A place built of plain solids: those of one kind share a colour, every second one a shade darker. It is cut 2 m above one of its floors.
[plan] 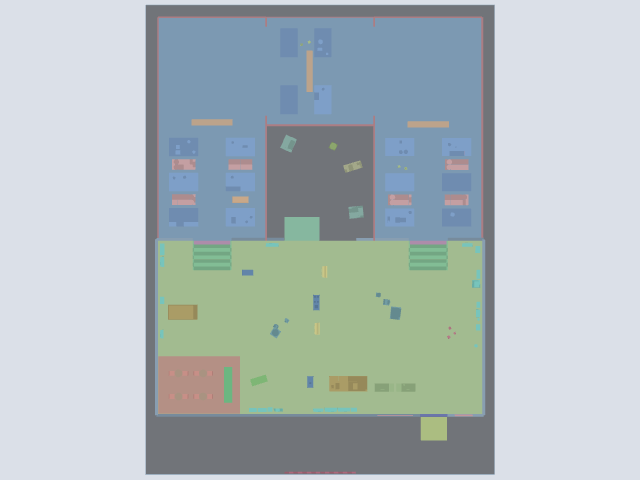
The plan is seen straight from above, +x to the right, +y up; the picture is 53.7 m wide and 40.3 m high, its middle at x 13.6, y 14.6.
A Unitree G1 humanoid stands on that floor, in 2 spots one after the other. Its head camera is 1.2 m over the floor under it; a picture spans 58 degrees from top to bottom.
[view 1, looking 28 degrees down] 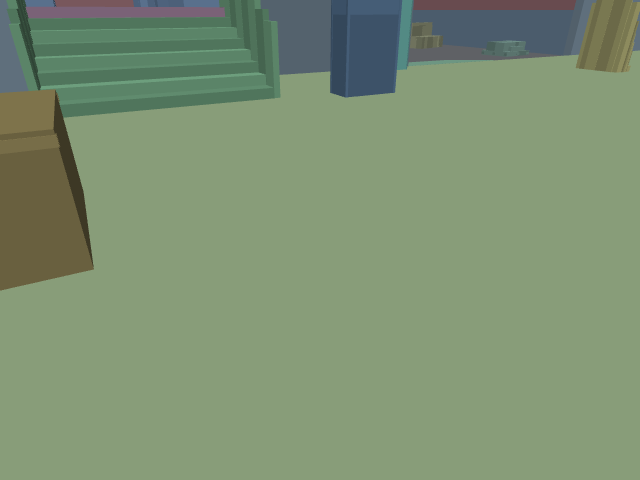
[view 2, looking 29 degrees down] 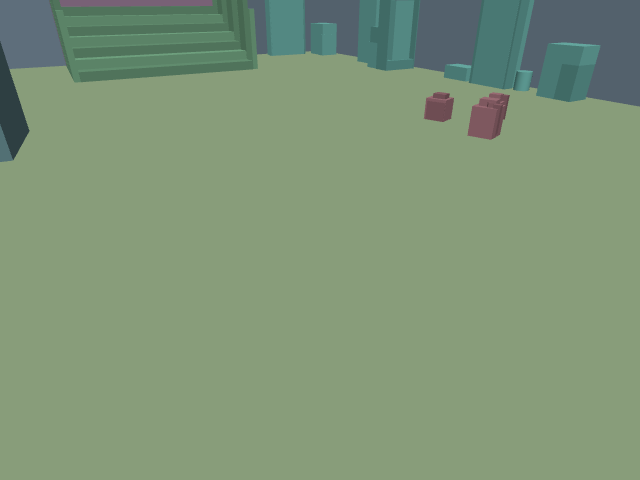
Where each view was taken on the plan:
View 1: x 3.44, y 5.66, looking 62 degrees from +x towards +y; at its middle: floor_shop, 2.56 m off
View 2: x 20.80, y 3.50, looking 60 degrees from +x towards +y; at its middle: floor_shop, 2.48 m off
